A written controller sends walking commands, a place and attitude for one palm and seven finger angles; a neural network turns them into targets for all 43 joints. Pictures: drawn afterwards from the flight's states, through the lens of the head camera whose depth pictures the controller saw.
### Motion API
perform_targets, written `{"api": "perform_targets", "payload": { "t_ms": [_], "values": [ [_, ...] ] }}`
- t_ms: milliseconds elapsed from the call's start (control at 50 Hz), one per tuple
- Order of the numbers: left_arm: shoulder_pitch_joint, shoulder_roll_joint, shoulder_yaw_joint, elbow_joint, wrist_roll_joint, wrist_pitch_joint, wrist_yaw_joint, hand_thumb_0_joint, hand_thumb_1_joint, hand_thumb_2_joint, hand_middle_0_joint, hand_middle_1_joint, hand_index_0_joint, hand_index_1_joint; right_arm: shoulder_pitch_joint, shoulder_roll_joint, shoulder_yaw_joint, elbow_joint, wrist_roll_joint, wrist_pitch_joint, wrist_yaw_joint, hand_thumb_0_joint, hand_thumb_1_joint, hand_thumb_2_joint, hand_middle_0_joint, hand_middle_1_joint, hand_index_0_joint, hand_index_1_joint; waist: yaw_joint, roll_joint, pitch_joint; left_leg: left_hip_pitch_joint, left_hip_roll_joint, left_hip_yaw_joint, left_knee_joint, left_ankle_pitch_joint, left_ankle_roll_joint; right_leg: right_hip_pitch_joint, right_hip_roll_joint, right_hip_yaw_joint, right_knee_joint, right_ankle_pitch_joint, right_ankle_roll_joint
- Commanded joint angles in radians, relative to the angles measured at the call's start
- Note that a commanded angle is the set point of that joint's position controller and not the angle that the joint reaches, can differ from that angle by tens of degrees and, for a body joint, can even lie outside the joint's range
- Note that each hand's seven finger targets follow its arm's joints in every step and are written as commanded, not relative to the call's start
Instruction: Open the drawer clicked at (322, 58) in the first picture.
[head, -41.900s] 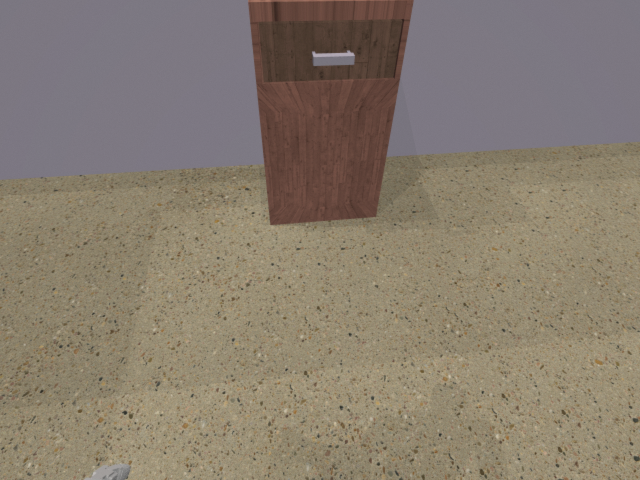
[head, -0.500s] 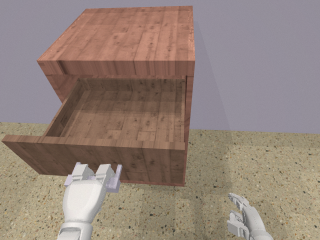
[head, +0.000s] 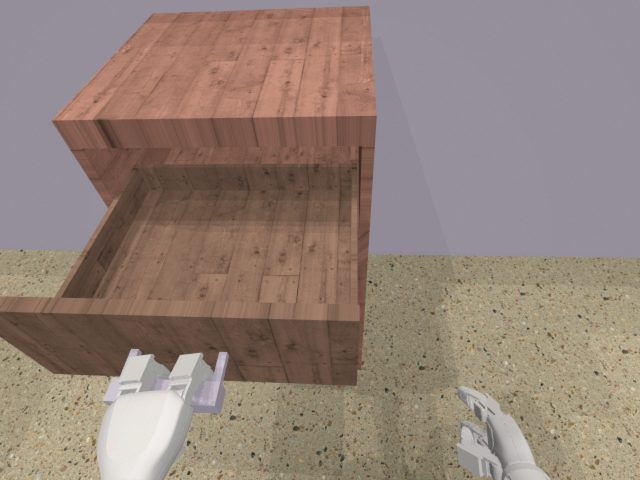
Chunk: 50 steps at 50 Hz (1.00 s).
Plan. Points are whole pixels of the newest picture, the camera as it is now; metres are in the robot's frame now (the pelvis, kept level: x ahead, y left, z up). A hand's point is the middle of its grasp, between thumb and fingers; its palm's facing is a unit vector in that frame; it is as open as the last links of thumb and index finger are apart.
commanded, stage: open the thumb to release the handle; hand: left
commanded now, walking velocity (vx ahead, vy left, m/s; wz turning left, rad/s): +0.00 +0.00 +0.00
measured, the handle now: (172, 376) +0.23 +0.21 +0.03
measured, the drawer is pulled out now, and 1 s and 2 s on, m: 0.30 0.30 0.30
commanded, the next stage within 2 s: lift the hand off the handle in 0.56 s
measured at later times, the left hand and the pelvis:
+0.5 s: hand (165, 423) +0.18 +0.20 +0.01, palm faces +0.03 -0.12 -0.99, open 11.1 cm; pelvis -0.01 +0.00 +0.00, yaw +2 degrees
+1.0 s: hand (166, 423) +0.19 +0.20 +0.01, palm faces +0.04 -0.11 -0.99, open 13.8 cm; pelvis -0.02 +0.01 +0.00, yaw +2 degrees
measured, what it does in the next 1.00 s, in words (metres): stands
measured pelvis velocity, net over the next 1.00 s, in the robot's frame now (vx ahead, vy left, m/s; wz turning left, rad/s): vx -0.02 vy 0.01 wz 0.03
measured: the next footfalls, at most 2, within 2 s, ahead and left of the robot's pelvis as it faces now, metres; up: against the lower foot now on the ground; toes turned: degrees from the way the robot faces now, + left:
none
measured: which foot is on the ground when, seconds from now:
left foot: down 0.00-1.00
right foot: down 0.00-1.00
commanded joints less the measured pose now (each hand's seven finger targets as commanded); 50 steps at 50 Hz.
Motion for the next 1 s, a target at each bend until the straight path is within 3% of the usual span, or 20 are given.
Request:
{"api": "perform_targets", "payload": {
  "t_ms": [0, 20, 40, 60, 80, 120, 200, 240, 300, 360, 440, 480, 560, 580, 660, 680, 740, 860, 940, 980],
  "values": [
    [0.258, 0.075, 0.029, -0.230, -0.023, -0.030, 0.053, 0.000, 0.900, 0.900, -0.400, -1.350, -0.400, -1.350, -0.135, -0.079, -0.021, -0.181, 0.006, -0.051, 0.013, 0.000, -0.900, -0.900, 0.200, 0.300, 0.200, 0.300, 0.061, -0.048, -0.142, 0.118, -0.055, -0.048, -0.046, 0.422, 0.025, 0.081, -0.003, 0.071, -0.117, 0.508, -0.012],
    [0.280, 0.068, 0.022, -0.246, -0.025, -0.032, 0.054, 0.000, 0.900, 0.900, -0.400, -1.350, -0.400, -1.350, -0.131, -0.079, -0.024, -0.185, 0.006, -0.051, 0.018, 0.000, -0.900, -0.900, 0.200, 0.300, 0.200, 0.300, 0.059, -0.038, -0.142, 0.122, -0.052, -0.048, -0.040, 0.439, 0.026, 0.078, -0.004, 0.066, -0.113, 0.519, -0.011],
    [-0.146, 0.200, 0.134, -0.194, 0.026, -0.014, 0.077, 0.000, 0.900, 0.900, -0.400, -1.350, -0.400, -1.350, -0.133, -0.113, -0.026, -0.121, -0.007, -0.026, -0.008, 0.000, -0.900, -0.900, 0.200, 0.300, 0.200, 0.300, -0.022, -0.073, -0.101, 0.088, -0.054, -0.057, -0.031, 0.336, 0.020, -0.025, -0.003, 0.080, -0.116, 0.447, -0.005],
    [-0.129, 0.150, 0.126, -0.181, 0.044, -0.006, 0.092, 0.000, 0.830, 0.870, -0.395, -1.342, -0.395, -1.342, -0.132, -0.095, -0.032, -0.146, -0.019, -0.034, -0.023, 0.000, -0.900, -0.900, 0.200, 0.300, 0.200, 0.300, 0.022, -0.031, -0.112, 0.088, -0.060, -0.050, -0.035, 0.287, 0.025, -0.005, -0.004, 0.066, -0.125, 0.393, -0.006],
    [-0.133, 0.164, 0.131, -0.155, 0.050, 0.001, 0.105, 0.000, 0.760, 0.840, -0.390, -1.335, -0.390, -1.335, -0.126, -0.098, -0.029, -0.145, -0.020, -0.040, -0.029, 0.000, -0.900, -0.900, 0.200, 0.300, 0.200, 0.300, 0.004, -0.047, -0.079, 0.088, -0.062, -0.059, -0.033, 0.266, 0.025, -0.026, 0.000, 0.071, -0.141, 0.364, -0.011],
    [-0.072, 0.111, 0.104, -0.094, 0.029, 0.014, 0.107, 0.000, 0.620, 0.780, -0.380, -1.320, -0.380, -1.320, -0.120, -0.090, -0.035, -0.139, -0.006, -0.048, -0.032, 0.000, -0.900, -0.900, 0.200, 0.300, 0.200, 0.300, 0.019, -0.053, -0.109, 0.106, -0.060, -0.051, -0.043, 0.274, 0.026, -0.005, 0.001, 0.055, -0.136, 0.369, -0.009],
    [-0.113, 0.114, 0.082, -0.152, -0.024, 0.052, 0.079, 0.000, 0.340, 0.660, -0.360, -1.290, -0.360, -1.290, -0.132, -0.095, -0.037, -0.138, 0.003, -0.041, -0.053, 0.000, -0.900, -0.900, 0.200, 0.300, 0.200, 0.300, 0.022, -0.071, -0.227, 0.138, -0.068, -0.038, -0.050, 0.334, 0.032, 0.108, -0.016, 0.057, -0.143, 0.503, 0.007],
    [-0.113, 0.127, 0.085, -0.098, -0.023, 0.060, 0.060, 0.000, 0.200, 0.600, -0.350, -1.275, -0.350, -1.275, -0.143, -0.094, -0.027, -0.126, 0.009, -0.040, -0.066, 0.000, -0.900, -0.900, 0.200, 0.300, 0.200, 0.300, 0.019, -0.123, -0.176, 0.113, -0.072, -0.038, -0.059, 0.312, 0.032, 0.108, -0.018, 0.057, -0.159, 0.503, 0.014],
    [-0.154, 0.114, 0.050, -0.075, -0.008, 0.059, 0.033, 0.000, -0.010, 0.510, -0.335, -1.253, -0.335, -1.253, -0.149, -0.095, -0.018, -0.118, 0.010, -0.040, -0.068, 0.000, -0.900, -0.900, 0.200, 0.300, 0.200, 0.300, 0.015, -0.109, -0.120, 0.116, -0.066, -0.041, -0.078, 0.295, 0.033, 0.079, -0.018, 0.047, -0.174, 0.442, 0.011],
    [-0.158, 0.099, 0.027, -0.089, 0.006, 0.046, 0.024, 0.000, -0.220, 0.420, -0.320, -1.230, -0.320, -1.230, -0.149, -0.090, -0.019, -0.123, 0.010, -0.043, -0.066, 0.000, -0.900, -0.900, 0.200, 0.300, 0.200, 0.300, 0.024, -0.054, -0.122, 0.146, -0.064, -0.042, -0.088, 0.300, 0.033, 0.066, -0.012, 0.034, -0.177, 0.388, 0.003],
    [-0.173, 0.111, 0.036, -0.086, 0.000, 0.038, 0.012, 0.000, -0.500, 0.300, -0.300, -1.200, -0.300, -1.200, -0.149, -0.091, -0.020, -0.124, 0.008, -0.046, -0.068, 0.000, -0.900, -0.900, 0.200, 0.300, 0.200, 0.300, 0.026, -0.069, -0.119, 0.147, -0.065, -0.040, -0.093, 0.277, 0.033, 0.072, -0.014, 0.039, -0.195, 0.360, 0.005],
    [-0.175, 0.136, 0.064, -0.068, -0.002, 0.036, 0.010, 0.000, -0.500, 0.300, -0.300, -1.200, -0.300, -1.200, -0.155, -0.094, -0.017, -0.123, 0.010, -0.045, -0.072, 0.000, -0.900, -0.900, 0.200, 0.300, 0.200, 0.300, 0.028, -0.071, -0.106, 0.140, -0.065, -0.043, -0.100, 0.258, 0.030, 0.075, -0.013, 0.047, -0.209, 0.336, 0.003],
    [-0.207, 0.096, 0.027, -0.075, 0.005, 0.026, 0.010, 0.000, -0.500, 0.300, -0.300, -1.200, -0.300, -1.200, -0.152, -0.090, -0.021, -0.124, 0.006, -0.045, -0.068, 0.000, -0.900, -0.900, 0.200, 0.300, 0.200, 0.300, 0.024, -0.060, -0.096, 0.148, -0.064, -0.045, -0.103, 0.256, 0.031, 0.054, -0.013, 0.038, -0.206, 0.313, 0.002],
    [-0.207, 0.117, 0.049, -0.075, 0.001, 0.026, 0.012, 0.000, -0.500, 0.300, -0.300, -1.200, -0.300, -1.200, -0.154, -0.092, -0.022, -0.124, 0.007, -0.045, -0.069, 0.000, -0.900, -0.900, 0.200, 0.300, 0.200, 0.300, 0.025, -0.051, -0.101, 0.150, -0.061, -0.044, -0.107, 0.263, 0.029, 0.063, -0.012, 0.038, -0.209, 0.322, 0.000],
    [-0.221, 0.088, 0.022, -0.049, 0.003, 0.026, 0.015, 0.000, -0.500, 0.300, -0.300, -1.200, -0.300, -1.200, -0.155, -0.089, -0.021, -0.118, 0.006, -0.044, -0.068, 0.000, -0.900, -0.900, 0.200, 0.300, 0.200, 0.300, 0.019, -0.079, -0.098, 0.135, -0.062, -0.046, -0.105, 0.252, 0.030, 0.054, -0.014, 0.034, -0.202, 0.317, 0.004],
    [-0.223, 0.116, 0.052, -0.045, 0.002, 0.025, 0.016, 0.000, -0.500, 0.300, -0.300, -1.200, -0.300, -1.200, -0.157, -0.093, -0.023, -0.117, 0.007, -0.045, -0.070, 0.000, -0.900, -0.900, 0.200, 0.300, 0.200, 0.300, 0.021, -0.078, -0.103, 0.136, -0.060, -0.045, -0.107, 0.255, 0.028, 0.062, -0.014, 0.038, -0.207, 0.324, 0.002],
    [-0.246, 0.092, 0.022, -0.055, 0.017, 0.028, 0.027, 0.000, -0.500, 0.300, -0.300, -1.200, -0.300, -1.200, -0.158, -0.089, -0.024, -0.117, 0.004, -0.042, -0.067, 0.000, -0.900, -0.900, 0.200, 0.300, 0.200, 0.300, 0.024, -0.040, -0.116, 0.140, -0.060, -0.044, -0.107, 0.248, 0.027, 0.047, -0.013, 0.030, -0.195, 0.296, -0.001],
    [-0.326, 0.071, -0.014, -0.051, 0.019, 0.048, 0.029, 0.000, -0.500, 0.300, -0.300, -1.200, -0.300, -1.200, -0.159, -0.092, -0.027, -0.109, 0.007, -0.036, -0.068, 0.000, -0.900, -0.900, 0.200, 0.300, 0.200, 0.300, 0.006, -0.057, -0.119, 0.145, -0.056, -0.049, -0.111, 0.241, 0.029, 0.034, -0.015, 0.014, -0.197, 0.276, 0.002],
    [-0.317, 0.088, 0.003, -0.025, 0.012, 0.058, 0.027, 0.000, -0.500, 0.300, -0.300, -1.200, -0.300, -1.200, -0.166, -0.091, -0.023, -0.107, 0.010, -0.036, -0.076, 0.000, -0.900, -0.900, 0.200, 0.300, 0.200, 0.300, 0.012, -0.085, -0.120, 0.135, -0.059, -0.046, -0.115, 0.220, 0.032, 0.049, -0.017, 0.019, -0.209, 0.262, 0.005],
    [-0.367, 0.129, 0.037, -0.081, 0.011, 0.062, 0.026, 0.000, -0.500, 0.300, -0.300, -1.200, -0.300, -1.200, -0.174, -0.095, -0.026, -0.109, 0.011, -0.031, -0.082, 0.000, -0.900, -0.900, 0.200, 0.300, 0.200, 0.300, 0.017, -0.055, -0.134, 0.158, -0.058, -0.046, -0.127, 0.223, 0.031, 0.063, -0.016, 0.029, -0.222, 0.251, 0.001]
  ]
}}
